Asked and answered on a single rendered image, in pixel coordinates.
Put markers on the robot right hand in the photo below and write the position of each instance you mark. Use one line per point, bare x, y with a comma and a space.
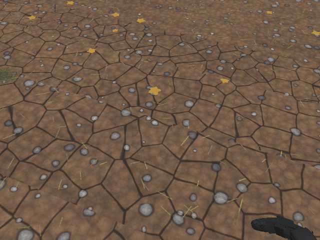
282, 227

